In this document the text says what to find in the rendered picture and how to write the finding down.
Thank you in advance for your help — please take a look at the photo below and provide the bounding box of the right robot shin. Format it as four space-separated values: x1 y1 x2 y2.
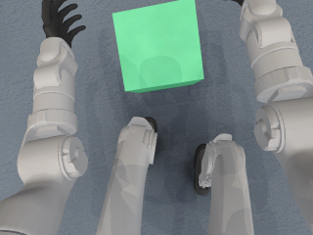
199 133 246 187

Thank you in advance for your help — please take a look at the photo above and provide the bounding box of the robot right forearm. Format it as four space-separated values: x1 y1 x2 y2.
239 0 313 103

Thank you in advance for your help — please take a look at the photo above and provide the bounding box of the robot right upper arm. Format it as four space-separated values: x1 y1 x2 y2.
253 96 313 233

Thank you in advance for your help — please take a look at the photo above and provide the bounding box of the robot right thigh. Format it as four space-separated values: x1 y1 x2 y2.
203 139 254 235

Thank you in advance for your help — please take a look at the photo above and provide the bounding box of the robot left forearm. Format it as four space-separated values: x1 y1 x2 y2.
17 37 78 179

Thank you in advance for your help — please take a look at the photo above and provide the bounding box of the carton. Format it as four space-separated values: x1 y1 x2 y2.
112 0 204 93

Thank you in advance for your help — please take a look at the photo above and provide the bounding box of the robot left upper arm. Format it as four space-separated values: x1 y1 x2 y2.
0 134 88 235

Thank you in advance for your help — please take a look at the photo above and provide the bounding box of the left robot hand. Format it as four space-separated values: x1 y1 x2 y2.
41 0 86 49

